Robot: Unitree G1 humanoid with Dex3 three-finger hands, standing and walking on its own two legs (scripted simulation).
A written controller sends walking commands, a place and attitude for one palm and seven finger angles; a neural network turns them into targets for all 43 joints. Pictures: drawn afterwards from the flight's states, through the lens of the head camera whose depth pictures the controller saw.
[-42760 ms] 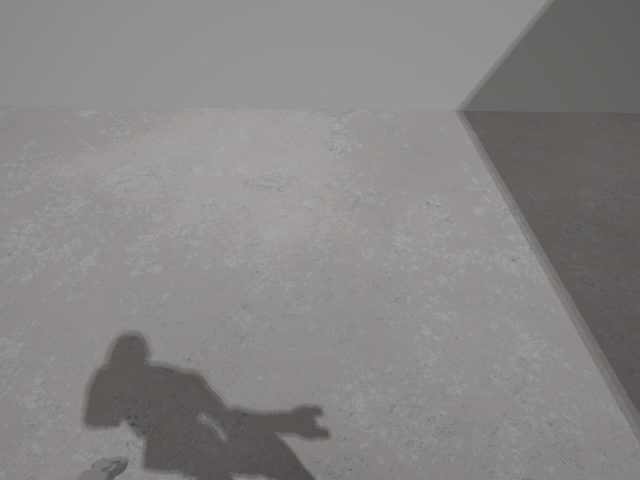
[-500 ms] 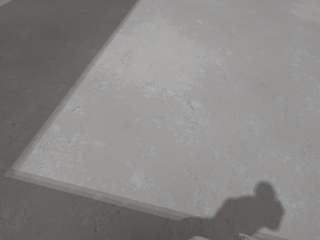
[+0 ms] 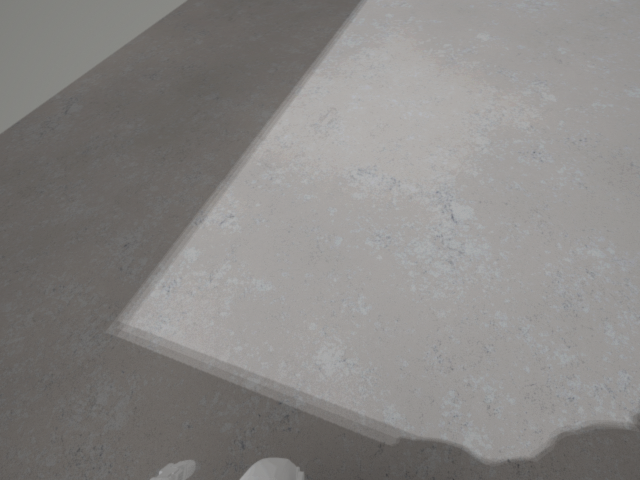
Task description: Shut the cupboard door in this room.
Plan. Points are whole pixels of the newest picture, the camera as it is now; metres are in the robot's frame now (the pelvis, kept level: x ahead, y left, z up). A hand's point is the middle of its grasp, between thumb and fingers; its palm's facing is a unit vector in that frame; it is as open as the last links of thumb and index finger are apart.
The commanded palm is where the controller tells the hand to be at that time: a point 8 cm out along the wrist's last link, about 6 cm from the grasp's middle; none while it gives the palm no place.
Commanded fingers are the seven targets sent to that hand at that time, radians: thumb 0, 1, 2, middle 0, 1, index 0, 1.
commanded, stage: turn or walk to find it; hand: left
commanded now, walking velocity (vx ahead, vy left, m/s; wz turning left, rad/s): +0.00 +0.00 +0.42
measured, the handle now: out of the picture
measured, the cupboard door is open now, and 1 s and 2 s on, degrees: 73 73 73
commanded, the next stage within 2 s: none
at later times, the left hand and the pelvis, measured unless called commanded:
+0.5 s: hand out of the picture -0.03 +0.26 -0.18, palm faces +0.28 -0.93 -0.24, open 7.4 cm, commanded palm none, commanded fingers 0.00 0.90 0.90 -0.20 -0.30 -0.20 -0.30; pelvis -0.01 +0.05 +0.00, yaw +13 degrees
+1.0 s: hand out of the picture +0.00 +0.20 -0.14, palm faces +0.43 -0.86 -0.27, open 7.4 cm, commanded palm none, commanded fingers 0.00 0.90 0.90 -0.20 -0.30 -0.20 -0.30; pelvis +0.01 -0.01 +0.00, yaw +26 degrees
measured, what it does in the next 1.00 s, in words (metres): steps on the spot, turning left: left foot, then right foot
